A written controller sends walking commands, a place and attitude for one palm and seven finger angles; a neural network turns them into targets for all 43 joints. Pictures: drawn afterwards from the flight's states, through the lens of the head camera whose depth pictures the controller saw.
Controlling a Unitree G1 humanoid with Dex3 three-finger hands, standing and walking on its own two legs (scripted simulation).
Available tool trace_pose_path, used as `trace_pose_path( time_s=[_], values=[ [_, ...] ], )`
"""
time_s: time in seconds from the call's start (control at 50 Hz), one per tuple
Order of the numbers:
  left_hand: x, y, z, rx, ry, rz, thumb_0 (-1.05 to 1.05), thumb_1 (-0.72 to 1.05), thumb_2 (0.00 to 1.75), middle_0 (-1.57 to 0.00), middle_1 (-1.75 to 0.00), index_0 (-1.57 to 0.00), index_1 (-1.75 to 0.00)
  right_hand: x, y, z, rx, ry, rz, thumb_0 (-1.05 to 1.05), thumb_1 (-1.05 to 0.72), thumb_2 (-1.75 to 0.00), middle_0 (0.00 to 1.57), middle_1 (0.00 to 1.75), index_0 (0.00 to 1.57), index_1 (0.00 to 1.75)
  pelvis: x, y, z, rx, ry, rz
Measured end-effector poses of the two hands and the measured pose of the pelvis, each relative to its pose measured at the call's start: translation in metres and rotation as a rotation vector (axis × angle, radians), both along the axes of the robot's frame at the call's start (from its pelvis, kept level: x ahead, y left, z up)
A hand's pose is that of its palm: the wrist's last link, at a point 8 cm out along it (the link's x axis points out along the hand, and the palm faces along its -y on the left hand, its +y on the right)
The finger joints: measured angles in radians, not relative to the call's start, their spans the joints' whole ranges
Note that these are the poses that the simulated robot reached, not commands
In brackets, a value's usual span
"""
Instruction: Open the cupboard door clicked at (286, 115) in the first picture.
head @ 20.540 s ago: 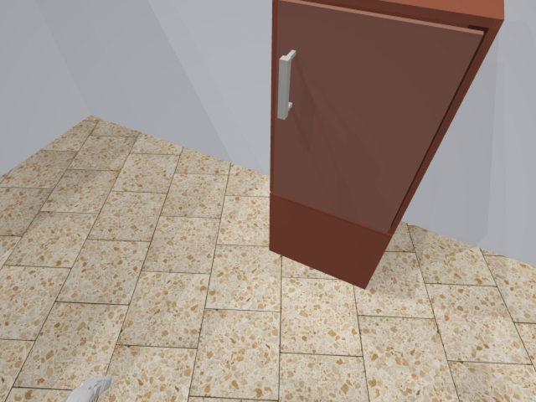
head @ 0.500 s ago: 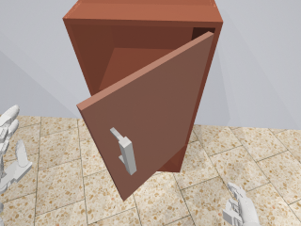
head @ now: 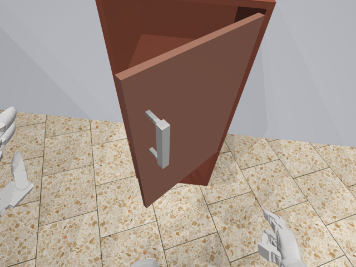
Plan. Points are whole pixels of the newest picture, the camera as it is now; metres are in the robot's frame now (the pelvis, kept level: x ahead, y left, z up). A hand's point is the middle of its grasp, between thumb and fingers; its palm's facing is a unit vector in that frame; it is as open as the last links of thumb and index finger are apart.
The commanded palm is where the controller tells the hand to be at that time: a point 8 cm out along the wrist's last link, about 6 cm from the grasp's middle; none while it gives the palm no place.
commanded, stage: step back with the hand held close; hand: left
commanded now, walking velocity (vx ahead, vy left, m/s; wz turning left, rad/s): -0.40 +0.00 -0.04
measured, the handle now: (157, 141) +0.36 +0.07 +0.08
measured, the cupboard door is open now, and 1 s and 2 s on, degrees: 47 47 47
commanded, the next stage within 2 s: stop stepping back and stand still in 0.34 s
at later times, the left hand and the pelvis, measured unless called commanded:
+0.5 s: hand (23, 234) +0.14 +0.22 +0.17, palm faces +0.23 -0.83 -0.51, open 7.5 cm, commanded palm +0.08 +0.27 +0.19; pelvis -0.09 -0.01 +0.01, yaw -5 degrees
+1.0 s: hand out of the picture +0.06 +0.25 +0.17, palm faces +0.44 -0.82 -0.37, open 7.5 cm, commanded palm -0.01 +0.30 +0.19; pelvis -0.16 +0.00 +0.00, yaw -1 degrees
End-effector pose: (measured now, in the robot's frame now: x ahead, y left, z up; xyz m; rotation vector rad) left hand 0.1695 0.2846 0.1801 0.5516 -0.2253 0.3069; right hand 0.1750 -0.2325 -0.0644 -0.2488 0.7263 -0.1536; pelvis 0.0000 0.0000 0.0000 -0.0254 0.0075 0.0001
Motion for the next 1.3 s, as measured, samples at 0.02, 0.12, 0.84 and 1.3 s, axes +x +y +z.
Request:
trace_pose_path(
  time_s=[0.02, 0.12, 0.84, 1.3],
  values=[
    [-0.004, 0.0, 0.002, 0.009, -0.008, -0.012, 0.02, 0.88, 0.9, -0.21, -0.3, -0.21, -0.31, -0.005, -0.001, 0.001, -0.007, -0.003, -0.008, 0.01, -0.9, -0.89, 0.21, 0.3, 0.2, 0.3, -0.003, 0.001, -0.001, -0.002, -0.002, 0.0],
    [-0.024, 0.015, 0.017, 0.086, -0.069, 0.002, 0.02, 0.88, 0.9, -0.22, -0.3, -0.21, -0.31, -0.028, -0.001, 0.005, -0.041, -0.008, -0.026, 0.01, -0.9, -0.89, 0.21, 0.3, 0.2, 0.3, -0.018, 0.007, 0.0, -0.017, -0.009, -0.002],
    [-0.16, -0.004, 0.01, -0.011, 0.015, 0.041, 0.02, 0.88, 0.9, -0.21, -0.3, -0.21, -0.31, -0.193, -0.027, 0.007, -0.02, 0.039, -0.056, 0.01, -0.9, -0.89, 0.21, 0.3, 0.2, 0.3, -0.147, -0.015, 0.015, 0.044, -0.009, -0.072],
    [-0.177, 0.019, 0.01, 0.023, -0.042, 0.051, 0.01, 0.88, 0.9, -0.21, -0.3, -0.21, -0.31, -0.212, 0.006, -0.016, 0.026, 0.038, -0.021, 0.02, -0.9, -0.89, 0.21, 0.3, 0.2, 0.3, -0.167, 0.007, 0.002, 0.007, -0.026, -0.012]
  ],
)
